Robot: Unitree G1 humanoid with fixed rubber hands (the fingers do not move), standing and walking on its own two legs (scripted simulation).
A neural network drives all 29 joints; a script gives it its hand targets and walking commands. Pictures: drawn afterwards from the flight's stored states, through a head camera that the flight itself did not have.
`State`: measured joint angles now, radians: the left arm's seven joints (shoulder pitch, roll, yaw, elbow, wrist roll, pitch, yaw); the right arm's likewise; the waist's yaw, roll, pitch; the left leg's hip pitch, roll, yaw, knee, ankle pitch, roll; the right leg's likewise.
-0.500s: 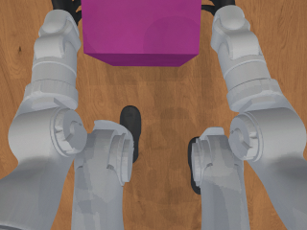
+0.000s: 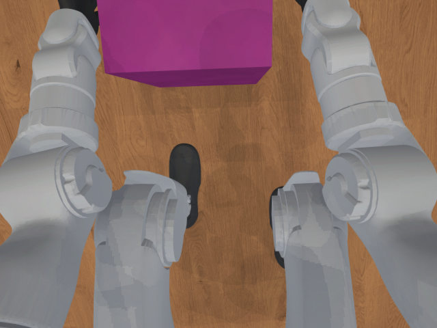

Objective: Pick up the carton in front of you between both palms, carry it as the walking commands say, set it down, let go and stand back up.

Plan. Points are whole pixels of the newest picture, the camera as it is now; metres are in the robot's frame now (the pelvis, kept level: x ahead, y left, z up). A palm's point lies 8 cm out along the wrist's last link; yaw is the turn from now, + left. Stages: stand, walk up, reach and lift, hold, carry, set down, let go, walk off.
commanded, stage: set down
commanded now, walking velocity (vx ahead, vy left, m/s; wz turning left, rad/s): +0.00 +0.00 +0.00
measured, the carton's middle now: (197, 15) +0.54 +0.10 -0.25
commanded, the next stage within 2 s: let go in 1.40 s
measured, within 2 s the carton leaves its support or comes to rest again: neither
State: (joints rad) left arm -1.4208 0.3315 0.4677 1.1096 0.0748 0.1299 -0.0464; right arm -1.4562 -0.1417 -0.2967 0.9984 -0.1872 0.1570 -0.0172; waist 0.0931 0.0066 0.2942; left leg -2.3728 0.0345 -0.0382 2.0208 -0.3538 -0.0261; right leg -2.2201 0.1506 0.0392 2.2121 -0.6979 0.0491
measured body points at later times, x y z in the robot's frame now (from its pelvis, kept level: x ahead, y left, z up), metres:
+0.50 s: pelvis +0.00 +0.00 +0.01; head +0.37 +0.02 +0.25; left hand +0.52 +0.28 -0.17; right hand +0.59 -0.10 -0.16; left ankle +0.16 +0.14 -0.34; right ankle +0.08 -0.12 -0.34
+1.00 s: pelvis +0.02 +0.01 +0.12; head +0.35 +0.04 +0.42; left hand +0.52 +0.28 +0.00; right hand +0.59 -0.11 +0.00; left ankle +0.16 +0.14 -0.34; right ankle +0.08 -0.12 -0.34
